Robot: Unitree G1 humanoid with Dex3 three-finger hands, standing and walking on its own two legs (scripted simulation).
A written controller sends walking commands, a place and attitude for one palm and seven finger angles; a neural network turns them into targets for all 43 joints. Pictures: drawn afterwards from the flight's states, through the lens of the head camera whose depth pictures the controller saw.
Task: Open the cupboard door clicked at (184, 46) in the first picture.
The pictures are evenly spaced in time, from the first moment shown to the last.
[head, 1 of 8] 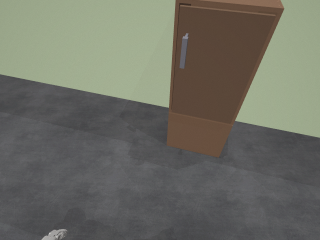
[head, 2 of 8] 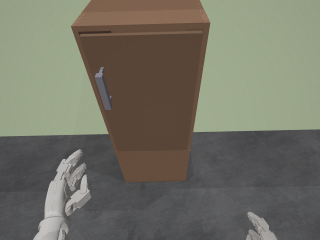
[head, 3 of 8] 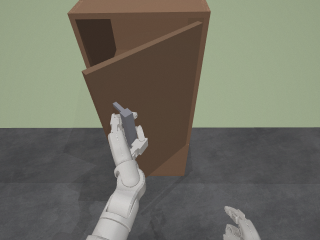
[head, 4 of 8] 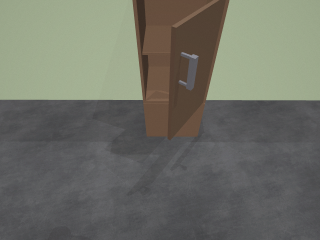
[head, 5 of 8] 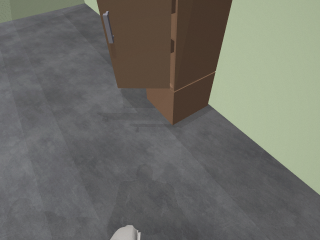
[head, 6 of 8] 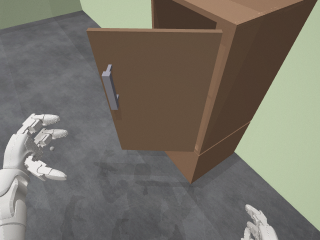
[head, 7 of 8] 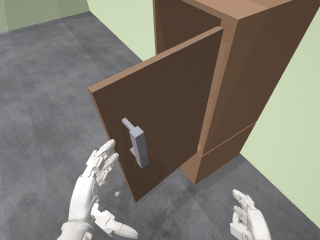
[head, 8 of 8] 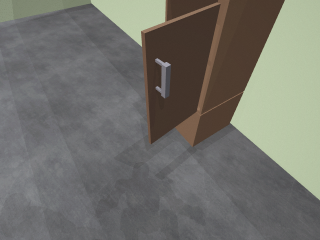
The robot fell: no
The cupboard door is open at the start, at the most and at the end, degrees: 0 98 97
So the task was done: yes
